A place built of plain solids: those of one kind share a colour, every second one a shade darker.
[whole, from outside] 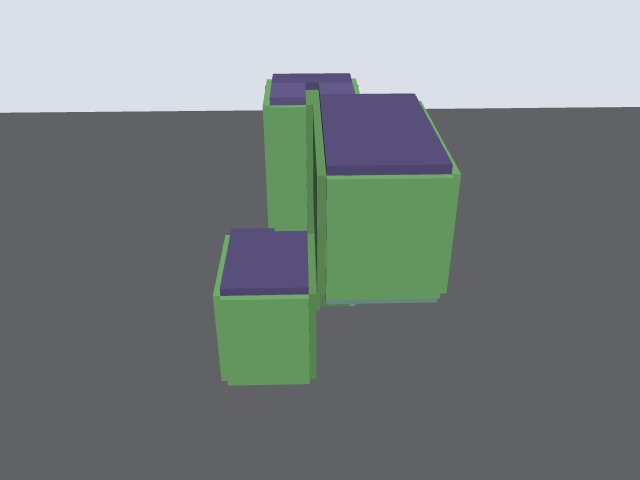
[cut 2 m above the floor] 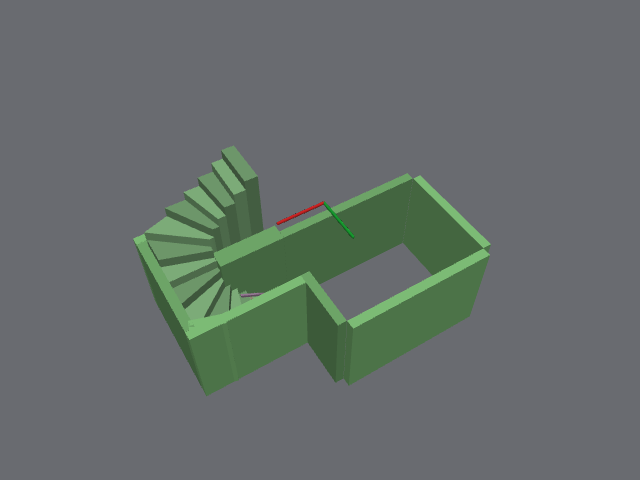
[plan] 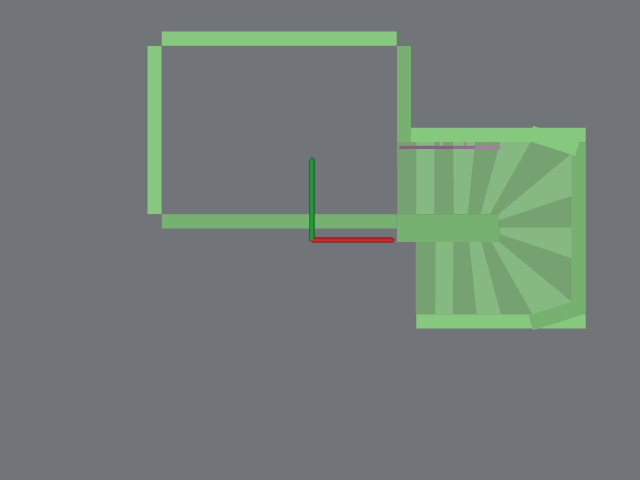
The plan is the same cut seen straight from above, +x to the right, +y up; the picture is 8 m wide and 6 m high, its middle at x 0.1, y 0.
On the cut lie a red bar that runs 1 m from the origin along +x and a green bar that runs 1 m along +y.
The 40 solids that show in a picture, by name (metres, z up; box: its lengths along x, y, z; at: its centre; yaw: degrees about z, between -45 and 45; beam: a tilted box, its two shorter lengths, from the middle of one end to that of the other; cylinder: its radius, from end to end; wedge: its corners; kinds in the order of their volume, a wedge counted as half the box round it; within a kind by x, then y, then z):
{
 "wall_1": {"box": [0.18, 2.4, 2.77], "at": [-3.33, -1.23, 4.98]},
 "wall_2": {"box": [0.18, 2.1, 2.73], "at": [-1.97, 1.37, 1.31]},
 "wall_3": {"box": [4.54, 0.18, 2.77], "at": [-0.97, -2.52, 4.98]},
 "wall_4": {"box": [4.54, 0.18, 2.77], "at": [-0.97, 0.06, 4.98]},
 "wall_5": {"box": [2.94, 0.18, 2.73], "at": [-0.41, 0.23, 1.31]},
 "wall_6": {"box": [2.94, 0.18, 2.73], "at": [-0.41, 2.52, 1.31]},
 "wall_7": {"box": [0.18, 0.9, 3.69], "at": [0.97, 0.77, 4.53]},
 "wall_8": {"box": [0.18, 1.2, 2.73], "at": [1.15, 1.82, 1.31]},
 "wall_9": {"box": [1.28, 0.35, 6.67], "at": [1.7, 0.15, 3.04]},
 "wall_10": {"box": [2.36, 0.18, 6.42], "at": [2.24, 1.31, 3.16]},
 "wall_11": {"box": [2.12, 0.18, 6.42], "at": [2.36, -1.02, 3.16]},
 "wall_12": {"box": [0.62, 0.2, 6.67], "at": [3.03, -0.94, 3.04], "yaw": 17.6},
 "wall_13": {"box": [0.62, 0.2, 6.67], "at": [3.03, 1.24, 3.04], "yaw": -17.6},
 "wall_14": {"box": [0.18, 2.15, 6.42], "at": [3.33, 0.15, 3.16]},
 "tread_1": {"wedge": [[1.06, 1.22, -0.05], [1.06, 1.22, 0.2], [1.07, 0.32, -0.05], [1.07, 0.32, 0.2], [1.3, 0.32, -0.05], [1.3, 0.32, 0.19], [1.31, 1.22, -0.05], [1.31, 1.22, 0.19]]},
 "tread_2": {"wedge": [[1.3, -0.93, -0.05], [1.3, -0.93, 3.4], [1.3, -0.03, -0.05], [1.3, -0.03, 3.39], [1.54, -0.93, -0.05], [1.54, -0.93, 3.4], [1.55, -0.03, -0.05], [1.55, -0.03, 3.4]]},
 "tread_3": {"wedge": [[1.3, 0.32, -0.05], [1.3, 0.32, 0.4], [1.31, 1.22, -0.05], [1.31, 1.22, 0.4], [1.53, 0.32, -0.05], [1.53, 0.32, 0.4], [1.53, 1.22, -0.05], [1.53, 1.22, 0.4]]},
 "tread_4": {"wedge": [[1.53, 0.32, -0.05], [1.53, 0.32, 0.59], [1.53, 1.22, -0.05], [1.53, 1.22, 0.59], [1.77, 1.22, -0.05], [1.77, 1.22, 0.59], [1.78, 0.32, -0.05], [1.78, 0.32, 0.59]]},
 "tread_5": {"wedge": [[1.54, -0.93, -0.05], [1.54, -0.93, 3.2], [1.54, -0.03, -0.05], [1.54, -0.03, 3.2], [1.76, -0.93, -0.05], [1.76, -0.93, 3.2], [1.77, -0.03, -0.05], [1.77, -0.03, 3.2]]},
 "tread_6": {"wedge": [[1.76, -0.93, -0.05], [1.76, -0.93, 2.99], [1.76, -0.03, -0.05], [1.76, -0.03, 2.99], [1.97, -0.03, -0.05], [1.97, -0.03, 3.0], [2.06, -0.93, -0.05], [2.06, -0.93, 3.0]]},
 "tread_7": {"wedge": [[1.77, 0.32, -0.05], [1.77, 0.32, 0.79], [1.77, 1.22, -0.05], [1.77, 1.22, 0.79], [1.95, 0.32, -0.05], [1.95, 0.32, 0.79], [2.04, 1.22, -0.05], [2.04, 1.22, 0.79]]},
 "tread_8": {"wedge": [[1.95, 0.32, -0.05], [1.95, 0.32, 0.99], [2.04, 1.22, -0.05], [2.04, 1.22, 0.99], [2.11, 0.32, -0.05], [2.11, 0.32, 0.99], [2.36, 1.22, -0.05], [2.36, 1.22, 0.99]]},
 "tread_9": {"wedge": [[1.96, -0.03, -0.05], [1.96, -0.03, 2.79], [2.05, -0.93, -0.05], [2.05, -0.93, 2.79], [2.12, -0.03, -0.05], [2.12, -0.03, 2.79], [2.36, -0.93, -0.05], [2.36, -0.93, 2.8]]},
 "tread_10": {"wedge": [[2.11, -0.03, -0.05], [2.11, -0.03, 2.6], [2.24, -0.03, -0.05], [2.24, -0.03, 2.6], [2.36, -0.93, -0.05], [2.36, -0.93, 2.6], [2.76, -0.93, -0.05], [2.76, -0.93, 2.6]]},
 "tread_11": {"wedge": [[2.11, 0.32, -0.05], [2.11, 0.32, 1.19], [2.23, 0.32, -0.05], [2.23, 0.32, 1.19], [2.35, 1.22, -0.05], [2.35, 1.22, 1.18], [2.73, 1.22, -0.05], [2.73, 1.22, 1.18]]},
 "tread_12": {"wedge": [[2.22, 0.32, -0.05], [2.22, 0.32, 1.39], [2.34, 0.32, -0.05], [2.34, 0.32, 1.39], [2.73, 1.23, -0.05], [2.73, 1.23, 1.39], [3.24, 1.07, -0.05], [3.24, 1.07, 1.39]]},
 "tread_13": {"wedge": [[2.24, -0.03, -0.05], [2.24, -0.03, 2.4], [2.34, -0.03, -0.05], [2.34, -0.03, 2.4], [2.75, -0.93, -0.05], [2.75, -0.93, 2.39], [3.25, -0.77, -0.05], [3.25, -0.77, 2.39]]},
 "tread_14": {"wedge": [[2.33, 0.32, -0.05], [2.33, 0.32, 1.6], [2.34, 0.25, -0.05], [2.34, 0.25, 1.6], [3.24, 0.55, -0.05], [3.24, 0.55, 1.59], [3.24, 1.08, -0.05], [3.24, 1.08, 1.6]]},
 "tread_15": {"wedge": [[2.34, -0.03, -0.05], [2.34, -0.03, 2.2], [2.34, 0.07, -0.05], [2.34, 0.07, 2.2], [3.24, -0.77, -0.05], [3.24, -0.77, 2.19], [3.24, -0.23, -0.05], [3.24, -0.23, 2.2]]},
 "tread_16": {"wedge": [[2.34, 0.07, -0.05], [2.34, 0.07, 1.99], [2.34, 0.16, -0.05], [2.34, 0.16, 1.99], [3.24, -0.23, -0.05], [3.24, -0.23, 1.99], [3.24, 0.16, -0.05], [3.24, 0.16, 1.99]]},
 "tread_17": {"wedge": [[2.34, 0.15, -0.05], [2.34, 0.15, 1.8], [2.34, 0.25, -0.05], [2.34, 0.25, 1.8], [3.24, 0.15, -0.05], [3.24, 0.15, 1.8], [3.24, 0.55, -0.05], [3.24, 0.55, 1.8]]},
 "roof_1": {"box": [4.54, 2.4, 0.2], "at": [-0.97, -1.23, 6.47]},
 "roof_2": {"box": [2.94, 2.1, 0.2], "at": [-0.41, 1.37, 2.78]},
 "roof_3": {"box": [1.28, 0.9, 0.2], "at": [1.7, 0.77, 6.47]},
 "roof_4": {"box": [1.04, 0.9, 0.2], "at": [1.82, -0.48, 6.47]},
 "roof_5": {"box": [0.9, 2.15, 0.2], "at": [2.79, 0.15, 6.47]},
 "floor_1": {"box": [4.54, 2.4, 0.23], "at": [-0.97, -1.23, 3.48]},
 "guard_rail_1": {"wedge": [[1.09, 1.14, 1.15], [1.09, 1.14, 1.2], [1.09, 1.18, 1.15], [1.09, 1.18, 1.2], [1.77, 1.14, 1.72], [1.77, 1.14, 1.77], [1.77, 1.18, 1.72], [1.77, 1.18, 1.77]]},
 "guard_rail_2": {"wedge": [[1.77, 1.14, 1.72], [1.77, 1.14, 1.77], [1.77, 1.18, 1.72], [1.77, 1.18, 1.77], [2.04, 1.14, 1.92], [2.04, 1.14, 1.97], [2.04, 1.18, 1.92], [2.04, 1.18, 1.97]]},
 "guard_rail_3": {"wedge": [[2.04, 1.14, 1.92], [2.04, 1.14, 1.97], [2.04, 1.18, 1.92], [2.04, 1.18, 1.97], [2.35, 1.14, 2.12], [2.35, 1.14, 2.16], [2.35, 1.18, 2.12], [2.35, 1.18, 2.16]]}
}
